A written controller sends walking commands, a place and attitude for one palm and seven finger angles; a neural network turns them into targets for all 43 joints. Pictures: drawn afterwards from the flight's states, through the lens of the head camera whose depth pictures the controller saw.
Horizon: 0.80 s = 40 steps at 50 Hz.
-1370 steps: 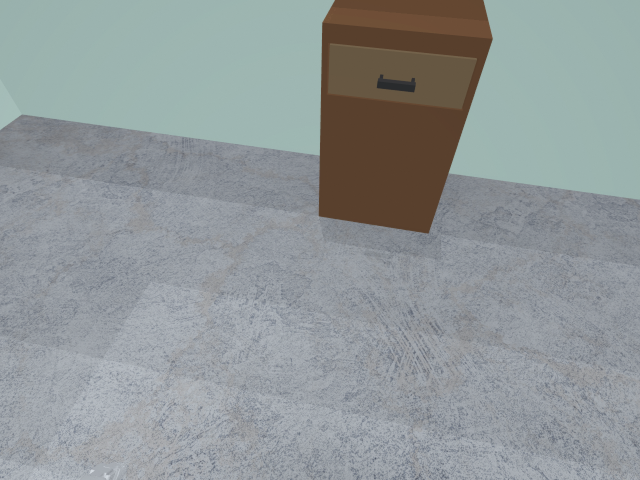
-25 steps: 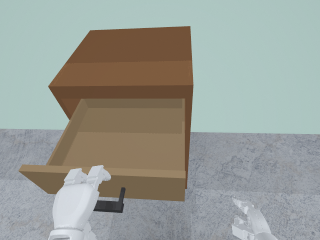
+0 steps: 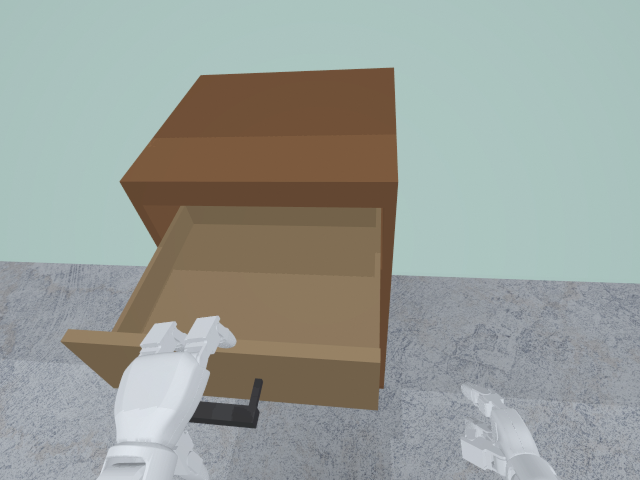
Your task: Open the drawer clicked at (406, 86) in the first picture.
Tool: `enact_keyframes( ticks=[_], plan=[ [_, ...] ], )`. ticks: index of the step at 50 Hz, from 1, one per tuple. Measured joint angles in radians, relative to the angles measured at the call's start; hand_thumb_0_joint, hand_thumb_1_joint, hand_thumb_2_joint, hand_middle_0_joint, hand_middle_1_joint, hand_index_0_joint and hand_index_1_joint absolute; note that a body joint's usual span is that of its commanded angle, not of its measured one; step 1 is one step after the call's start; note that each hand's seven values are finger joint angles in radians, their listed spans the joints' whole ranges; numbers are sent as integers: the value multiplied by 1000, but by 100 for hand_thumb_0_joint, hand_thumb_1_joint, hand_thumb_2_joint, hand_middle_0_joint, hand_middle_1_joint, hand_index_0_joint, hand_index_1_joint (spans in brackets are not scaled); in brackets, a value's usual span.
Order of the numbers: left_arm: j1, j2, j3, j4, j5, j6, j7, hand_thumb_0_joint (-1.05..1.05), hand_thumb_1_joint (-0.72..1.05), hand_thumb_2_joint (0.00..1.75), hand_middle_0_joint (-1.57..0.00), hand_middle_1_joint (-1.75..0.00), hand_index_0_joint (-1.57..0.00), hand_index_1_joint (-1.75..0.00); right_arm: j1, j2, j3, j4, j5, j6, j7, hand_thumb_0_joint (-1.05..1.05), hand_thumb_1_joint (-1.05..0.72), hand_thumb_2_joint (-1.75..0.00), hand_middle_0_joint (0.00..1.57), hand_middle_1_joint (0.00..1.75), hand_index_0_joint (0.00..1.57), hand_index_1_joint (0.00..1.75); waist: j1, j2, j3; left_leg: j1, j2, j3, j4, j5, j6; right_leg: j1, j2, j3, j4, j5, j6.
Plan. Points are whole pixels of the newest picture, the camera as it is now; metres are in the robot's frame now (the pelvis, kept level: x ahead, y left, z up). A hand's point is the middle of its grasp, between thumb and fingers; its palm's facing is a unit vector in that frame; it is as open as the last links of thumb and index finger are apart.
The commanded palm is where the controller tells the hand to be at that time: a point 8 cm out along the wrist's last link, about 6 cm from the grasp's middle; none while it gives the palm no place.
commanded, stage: lift the hand off the handle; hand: left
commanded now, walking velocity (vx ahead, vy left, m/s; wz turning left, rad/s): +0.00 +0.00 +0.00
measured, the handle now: (220, 398) +0.24 +0.19 -0.06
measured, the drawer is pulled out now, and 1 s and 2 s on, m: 0.29 0.29 0.29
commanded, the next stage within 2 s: draw the hand back to the body in 0.34 s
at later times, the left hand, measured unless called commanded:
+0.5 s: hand (186, 397) +0.19 +0.17 +0.07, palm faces +0.05 -0.22 -0.98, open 13.9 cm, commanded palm +0.16 +0.18 +0.14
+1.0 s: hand (119, 393) +0.17 +0.23 +0.11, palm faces +0.08 -0.15 -0.99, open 13.9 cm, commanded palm +0.15 +0.23 +0.17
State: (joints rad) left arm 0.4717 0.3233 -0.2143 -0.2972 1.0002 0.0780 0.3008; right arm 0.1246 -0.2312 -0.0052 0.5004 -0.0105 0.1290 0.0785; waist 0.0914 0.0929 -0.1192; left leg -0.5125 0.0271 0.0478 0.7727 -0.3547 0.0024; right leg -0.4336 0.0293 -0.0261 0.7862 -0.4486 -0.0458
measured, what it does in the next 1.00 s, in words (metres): stands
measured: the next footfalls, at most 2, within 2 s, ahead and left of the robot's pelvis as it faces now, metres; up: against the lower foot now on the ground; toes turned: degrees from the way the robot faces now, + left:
none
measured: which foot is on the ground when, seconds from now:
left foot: down 0.00-1.00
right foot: down 0.00-1.00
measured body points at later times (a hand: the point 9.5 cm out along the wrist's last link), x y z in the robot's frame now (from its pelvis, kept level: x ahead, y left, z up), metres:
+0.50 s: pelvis +0.00 +0.00 +0.01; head +0.00 -0.04 +0.46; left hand +0.18 +0.18 +0.13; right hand +0.23 -0.20 -0.08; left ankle +0.02 +0.12 -0.71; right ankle -0.03 -0.09 -0.71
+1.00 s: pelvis +0.00 +0.01 +0.01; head +0.00 -0.03 +0.46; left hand +0.16 +0.24 +0.16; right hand +0.23 -0.19 -0.07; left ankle +0.02 +0.12 -0.71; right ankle -0.03 -0.09 -0.71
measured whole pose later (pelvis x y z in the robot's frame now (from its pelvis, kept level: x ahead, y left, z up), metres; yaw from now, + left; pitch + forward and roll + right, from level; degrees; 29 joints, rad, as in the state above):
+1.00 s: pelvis +0.00 +0.01 +0.01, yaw +0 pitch +3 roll +0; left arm 0.57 0.45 -0.03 -0.47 0.89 0.05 0.18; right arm 0.12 -0.25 0.02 0.50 0.01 0.13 0.04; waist 0.11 0.10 -0.08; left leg -0.40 0.02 0.04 0.66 -0.31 0.02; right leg -0.31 0.03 -0.03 0.64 -0.38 -0.03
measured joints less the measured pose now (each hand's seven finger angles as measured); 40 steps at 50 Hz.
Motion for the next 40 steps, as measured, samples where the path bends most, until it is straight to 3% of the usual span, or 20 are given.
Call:
enact_keyframes(
  ticks=[16, 25, 32, 40],
  plan=[
    [17, 33, 29, -67, -34, 22, -62, 0, -49, 30, -32, -120, -32, -120, 0, -4, 14, 8, 13, 4, -1, 1, -91, -90, 20, 30, 20, 30, 1, 9, 20, 73, 4, 1, -69, 29, -5, 73, 6, 2, -72, 32, -3],
    [27, 31, 28, -75, -27, -9, -78, 0, -49, 30, -32, -120, -32, -120, -1, -9, 6, 4, 6, -1, -2, 1, -91, -90, 20, 30, 20, 30, 6, -1, 25, 76, 6, 2, -81, 35, -5, 75, 8, 4, -86, 41, -3],
    [54, 65, 91, -104, -47, -9, -60, 0, -49, 30, -32, -120, -32, -120, -9, -8, 8, 7, 12, 3, -4, 1, -91, -90, 20, 30, 20, 30, 2, 4, 23, 80, 7, 5, -79, 31, -3, 81, 9, 7, -90, 41, -1],
    [80, 89, 124, -138, -82, -5, -105, 0, -49, 30, -32, -120, -32, -120, -2, -18, 16, 3, 17, 6, -19, 1, -91, -90, 20, 30, 20, 30, 9, 7, 29, 99, -1, -1, -100, 42, 3, 106, 3, 1, -119, 53, 7]
  ],
)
